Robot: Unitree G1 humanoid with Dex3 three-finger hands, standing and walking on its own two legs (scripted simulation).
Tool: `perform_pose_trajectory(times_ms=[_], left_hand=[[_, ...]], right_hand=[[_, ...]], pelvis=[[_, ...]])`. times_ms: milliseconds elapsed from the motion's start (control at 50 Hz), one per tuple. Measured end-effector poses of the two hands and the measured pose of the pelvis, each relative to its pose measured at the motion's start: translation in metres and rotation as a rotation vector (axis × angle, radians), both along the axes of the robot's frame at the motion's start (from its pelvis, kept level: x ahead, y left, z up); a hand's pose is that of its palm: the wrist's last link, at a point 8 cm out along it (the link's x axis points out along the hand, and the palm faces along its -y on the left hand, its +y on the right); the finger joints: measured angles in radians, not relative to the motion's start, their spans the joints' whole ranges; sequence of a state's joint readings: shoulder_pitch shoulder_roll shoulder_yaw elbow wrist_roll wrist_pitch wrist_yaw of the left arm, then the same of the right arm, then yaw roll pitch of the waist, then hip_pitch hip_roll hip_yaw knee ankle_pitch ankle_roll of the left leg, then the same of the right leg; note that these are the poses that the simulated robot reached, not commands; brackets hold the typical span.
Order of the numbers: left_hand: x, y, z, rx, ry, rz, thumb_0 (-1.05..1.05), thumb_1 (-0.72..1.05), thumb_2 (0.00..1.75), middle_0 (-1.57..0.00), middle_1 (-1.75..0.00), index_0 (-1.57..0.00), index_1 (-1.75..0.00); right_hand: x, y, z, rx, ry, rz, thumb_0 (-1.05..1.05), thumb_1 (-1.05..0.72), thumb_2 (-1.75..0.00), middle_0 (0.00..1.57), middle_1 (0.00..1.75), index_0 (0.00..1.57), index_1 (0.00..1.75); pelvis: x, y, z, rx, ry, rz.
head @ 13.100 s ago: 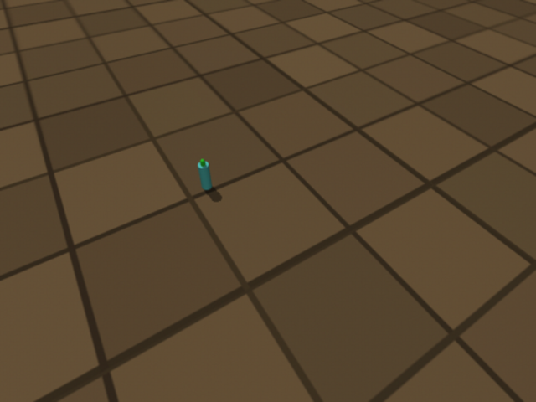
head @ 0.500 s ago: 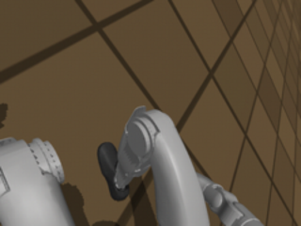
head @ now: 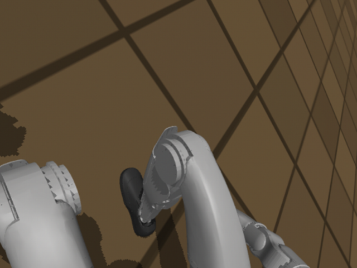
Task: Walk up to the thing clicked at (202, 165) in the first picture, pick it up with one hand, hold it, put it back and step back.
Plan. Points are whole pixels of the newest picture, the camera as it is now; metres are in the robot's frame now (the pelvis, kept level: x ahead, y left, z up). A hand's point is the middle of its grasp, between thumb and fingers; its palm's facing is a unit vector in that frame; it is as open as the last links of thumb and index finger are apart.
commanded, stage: settle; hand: left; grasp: from the side
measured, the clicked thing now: out of the picture +0.47 +0.25 -0.20
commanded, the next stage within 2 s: lift in 1.48 s
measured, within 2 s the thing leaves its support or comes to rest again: neither
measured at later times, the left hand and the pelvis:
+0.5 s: hand out of the picture +0.46 +0.27 -0.07, palm faces +0.18 -0.98 -0.07, open 7.7 cm; pelvis +0.01 -0.01 +0.02, yaw +5 degrees
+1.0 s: hand out of the picture +0.47 +0.26 -0.01, palm faces +0.19 -0.98 -0.07, open 7.8 cm; pelvis +0.02 -0.02 +0.04, yaw +9 degrees
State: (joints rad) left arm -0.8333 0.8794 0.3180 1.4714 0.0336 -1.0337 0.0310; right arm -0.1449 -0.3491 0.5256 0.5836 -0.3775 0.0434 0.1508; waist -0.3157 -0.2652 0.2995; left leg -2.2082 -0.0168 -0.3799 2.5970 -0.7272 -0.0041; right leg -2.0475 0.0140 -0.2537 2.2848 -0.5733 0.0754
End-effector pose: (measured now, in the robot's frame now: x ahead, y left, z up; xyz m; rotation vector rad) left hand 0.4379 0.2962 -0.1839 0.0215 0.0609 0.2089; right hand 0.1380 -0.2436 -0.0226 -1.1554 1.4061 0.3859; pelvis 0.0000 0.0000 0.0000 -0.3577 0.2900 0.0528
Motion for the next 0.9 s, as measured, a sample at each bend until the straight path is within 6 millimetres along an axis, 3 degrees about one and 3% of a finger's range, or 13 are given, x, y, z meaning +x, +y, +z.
perform_pose_trajectory(times_ms=[400,620,900], left_hand=[[-0.006,0.023,0.108,0.056,-0.040,-0.023,-0.05,-0.17,1.07,-0.81,-1.11,-0.89,-1.17],[-0.011,0.023,0.138,0.049,-0.006,-0.018,-0.04,-0.17,1.07,-0.81,-1.11,-0.89,-1.17],[0.003,0.020,0.175,0.045,0.010,-0.016,-0.04,-0.19,1.10,-0.81,-1.12,-0.89,-1.18]], right_hand=[[-0.007,-0.006,-0.015,0.170,-0.136,-0.267,0.00,-0.91,-0.90,0.20,0.30,0.20,0.30],[0.008,-0.013,-0.020,0.221,-0.183,-0.359,0.00,-0.90,-0.90,0.20,0.30,0.20,0.30],[0.033,-0.021,-0.025,0.272,-0.240,-0.408,0.00,-0.91,-0.90,0.20,0.30,0.20,0.30]], pelvis=[[0.003,-0.005,0.016,0.076,0.123,0.031],[0.012,-0.011,0.027,0.122,0.203,0.051],[0.021,-0.018,0.040,0.166,0.265,0.067]])
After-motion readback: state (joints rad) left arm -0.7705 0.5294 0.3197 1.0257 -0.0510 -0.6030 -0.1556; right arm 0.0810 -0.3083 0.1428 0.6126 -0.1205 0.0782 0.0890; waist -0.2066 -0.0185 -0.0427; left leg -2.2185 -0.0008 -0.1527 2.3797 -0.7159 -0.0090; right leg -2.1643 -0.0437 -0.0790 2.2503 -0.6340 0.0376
